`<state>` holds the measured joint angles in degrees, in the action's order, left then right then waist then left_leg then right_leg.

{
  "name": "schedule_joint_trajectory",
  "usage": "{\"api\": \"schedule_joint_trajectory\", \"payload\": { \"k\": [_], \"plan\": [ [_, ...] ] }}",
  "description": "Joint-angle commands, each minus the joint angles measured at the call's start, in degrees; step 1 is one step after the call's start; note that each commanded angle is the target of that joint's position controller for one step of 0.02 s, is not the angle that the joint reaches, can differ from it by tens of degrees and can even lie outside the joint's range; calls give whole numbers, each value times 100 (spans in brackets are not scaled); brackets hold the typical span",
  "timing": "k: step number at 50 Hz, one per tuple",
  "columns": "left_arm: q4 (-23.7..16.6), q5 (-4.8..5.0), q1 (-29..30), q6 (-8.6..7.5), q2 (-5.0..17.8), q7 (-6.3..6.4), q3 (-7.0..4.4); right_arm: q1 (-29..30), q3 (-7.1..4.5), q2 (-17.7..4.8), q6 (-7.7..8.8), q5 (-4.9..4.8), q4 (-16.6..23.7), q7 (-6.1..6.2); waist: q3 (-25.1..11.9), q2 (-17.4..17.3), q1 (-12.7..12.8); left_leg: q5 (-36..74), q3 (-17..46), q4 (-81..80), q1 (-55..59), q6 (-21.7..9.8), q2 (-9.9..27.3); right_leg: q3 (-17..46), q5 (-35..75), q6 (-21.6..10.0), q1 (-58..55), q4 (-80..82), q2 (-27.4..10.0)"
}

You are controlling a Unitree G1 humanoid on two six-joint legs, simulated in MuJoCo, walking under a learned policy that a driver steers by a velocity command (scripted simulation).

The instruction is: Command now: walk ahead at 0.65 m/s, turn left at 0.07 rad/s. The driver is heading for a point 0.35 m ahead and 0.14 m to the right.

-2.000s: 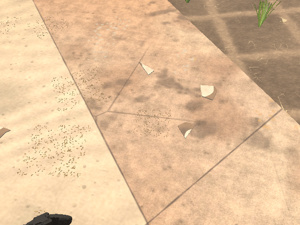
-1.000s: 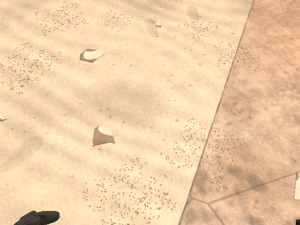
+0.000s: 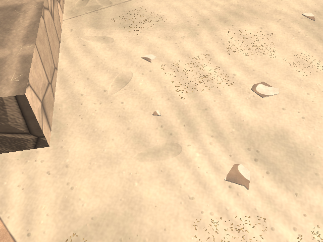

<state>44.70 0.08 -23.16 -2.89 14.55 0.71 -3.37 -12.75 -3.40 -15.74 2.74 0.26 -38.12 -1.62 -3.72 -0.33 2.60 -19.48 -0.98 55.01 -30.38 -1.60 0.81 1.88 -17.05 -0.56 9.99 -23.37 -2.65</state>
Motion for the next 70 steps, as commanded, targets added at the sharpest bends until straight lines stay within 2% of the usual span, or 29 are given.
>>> {"api": "schedule_joint_trajectory", "payload": {
  "k": [1, 4, 6, 7, 8, 9, 10, 13, 18, 21, 24, 25, 26, 28, 29, 30, 31, 32, 33, 34, 37, 42, 48, 50, 51, 52, 54, 57, 70],
  "plan": [
    [-429, -218, 609, -45, 1104, -155, -309, 786, 22, -118, -62, 343, 571, -335, 557, 1207, -78, 246, -366, -1300, 365, 100, -97, 618, -1291, -759, 679, 1658, -544],
    [-350, -88, 520, 23, 1178, -244, -353, 437, -40, -319, -108, 147, 507, -263, 631, 1013, -266, 387, -443, -2250, 1664, 94, -199, 923, -1388, -882, 1206, 1411, -798],
    [-399, -135, 759, 17, 930, -215, -288, -1083, -173, -611, 19, 169, 17, -44, 261, 107, -1057, 389, -300, -2570, 3735, 68, -177, 757, -1049, -753, 2239, -136, -404],
    [-606, -215, 1160, -43, 413, -215, -137, -2218, -291, -1119, 116, 296, -169, 75, -200, -1241, -1674, -1319, 1127, -3201, 4606, 74, 1020, 150, -1051, -586, 3056, -2535, 331],
    [-1033, -17, 1274, -102, 0, -158, -27, -2249, -366, -1771, 148, 379, -63, 154, -275, -2264, -1466, -3548, 3883, -4557, 4368, -134, 2303, 309, -1413, -578, 4234, -4128, 851],
    [-1001, -36, 1150, -61, 255, -155, -59, -1501, -312, -1510, 132, 332, 103, 185, 2, -1324, -1022, -3801, 4335, -4705, 3803, -396, 2547, 713, -683, -638, 4455, -4878, 386],
    [-920, -87, 1233, -21, 469, -229, -110, -962, -181, -1082, 156, 258, 186, 175, 326, -688, -749, -3008, 3455, -4472, 3340, -354, 2278, 643, -110, -589, 4358, -4856, 109],
    [-601, -222, 912, 151, 610, -488, -166, -647, -26, -649, 242, 180, 86, 211, 517, -729, -401, -1314, 1442, -4736, 2666, -158, 1558, 258, 556, -258, 3733, -4738, -239],
    [-767, -148, 1721, 309, 431, -599, -78, -1239, 3, -460, 374, 176, -385, 158, 1017, -377, -468, 506, -98, -4936, 2916, -58, 1372, 84, 1416, -273, 4360, -4606, -180],
    [-978, -231, 2346, 254, 277, -650, 53, -1301, 67, -301, 404, 206, -624, 200, 1415, -197, -420, 2294, -913, -4947, 2674, -108, 1153, -417, 1682, -353, 3895, -3291, -86],
    [-1085, -253, 2635, 148, 65, -705, 201, -1430, 43, -598, 379, 121, -853, 281, 1330, -261, -423, 5496, -1339, -4583, 2729, -95, 1136, -1185, 1732, -563, 2422, -1710, 383],
    [-1264, 313, 2538, -52, 168, -632, 107, -1271, -181, -1390, 290, -142, -709, 449, 888, -627, -246, 7036, -1094, -3940, 3204, -90, 1311, -907, 1531, -588, 2127, -1693, 560],
    [-1183, 318, 2059, -120, 449, -605, 43, -1035, -236, -1583, 208, -175, -678, 542, 463, -711, 133, 7765, -1078, -3295, 3561, -89, 1396, -859, 1430, -671, 1783, -1444, 702],
    [-700, 132, 448, -110, 1027, -448, -239, -782, -222, -1418, 93, -128, -593, 525, -400, -528, 882, 7238, -1126, -1229, 3279, -15, 1148, -573, 2704, -968, -273, -284, 778],
    [-489, 25, 83, -12, 1269, -287, -261, -1030, -75, -835, 140, 19, -462, 464, -750, 366, 654, 2296, -918, 618, 1494, 214, 547, 477, 4221, -1064, -2220, -745, -29],
    [-712, -207, 369, -10, 1715, -148, -246, -1927, 151, -202, 280, 143, -402, 296, -1836, 1728, -73, -2024, -102, 2904, -178, 396, -197, 2578, 7806, -1990, -3967, -1577, -1566],
    [-731, -244, 139, 7, 1387, -180, -218, -2063, 77, -738, 388, -94, -585, 186, -3125, 640, 348, -1969, 1211, 3493, -339, 415, -277, 3305, 6753, -2769, -4128, -930, -2052],
    [-716, -150, 535, 19, 1249, -218, -204, -1382, 13, -922, 381, -318, -422, 189, -2167, 177, 258, -1479, 935, 3158, -537, 401, 11, 2764, 5353, -2587, -3086, -334, -1742],
    [-730, 44, 1118, -23, 988, -221, -142, -903, 17, -828, 338, -268, -287, 270, -925, -311, -23, -1004, 652, 2581, -750, 449, 292, 2182, 4464, -2194, -1802, 4, -1403],
    [-762, 106, 1437, -69, 752, -208, -52, -762, -1, -805, 233, -188, -343, 344, -436, -434, -212, -786, 589, 2298, -526, 512, 460, 1842, 4265, -2009, -870, 243, -1226],
    [-646, -51, 1615, -172, 715, -252, -39, -1021, -23, -606, -11, -66, -377, 436, -73, -83, -547, -277, 528, 1521, 540, 624, 566, 1048, 4530, -1821, 798, 710, -882],
    [-384, -71, 1692, -87, 674, -131, -11, -506, 58, -327, -58, 29, -256, 467, -342, 334, -483, 883, 396, -346, 683, 661, 494, 186, 4949, -1430, 648, 545, -445],
    [-87, -84, 1551, 95, 638, -119, 43, 235, 20, -505, -118, -23, -103, 406, -145, 540, -238, 1099, 443, -1890, 1113, 535, 350, 614, 3010, -1287, 397, 344, -673],
    [-6, -2, 1504, 103, 474, -114, 120, 130, -2, -535, -75, 69, -141, 378, -92, 395, -399, 2006, 416, -3039, 1811, 293, 288, 646, 2105, -898, 512, -48, -438],
    [21, -82, 1260, 62, 348, -107, 168, 139, -41, -778, -49, 119, -100, 399, -178, 55, -255, 3420, 869, -3071, 2273, 142, 724, 551, 1453, -584, 678, -329, -142],
    [145, -137, 573, 20, 347, -124, 146, 336, -106, -1068, -88, 108, -68, 419, -326, -727, 221, 3940, 1198, -2767, 2723, -276, 1118, 284, 186, -340, 1068, -433, 289],
    [177, -95, 1039, 123, 439, -74, 163, 523, 13, -377, -148, 61, -89, 329, -221, -728, -50, 2033, 1030, -2892, 2066, -293, 750, 86, 8, -141, 643, -286, 335],
    [186, -83, 1315, 315, 502, -15, 136, 476, 2, -414, -105, 66, -166, 285, 85, -405, -176, 1809, 744, -2803, 1908, -50, 444, 202, 421, -208, 689, -252, 239],
    [781, -12, 1283, 346, 467, 76, 97, 541, -56, -332, -168, 11, -654, 334, 109, 1, -214, 2526, 562, -2616, 2224, -118, 255, 239, 1201, -139, 323, -268, 132]
  ]
}}
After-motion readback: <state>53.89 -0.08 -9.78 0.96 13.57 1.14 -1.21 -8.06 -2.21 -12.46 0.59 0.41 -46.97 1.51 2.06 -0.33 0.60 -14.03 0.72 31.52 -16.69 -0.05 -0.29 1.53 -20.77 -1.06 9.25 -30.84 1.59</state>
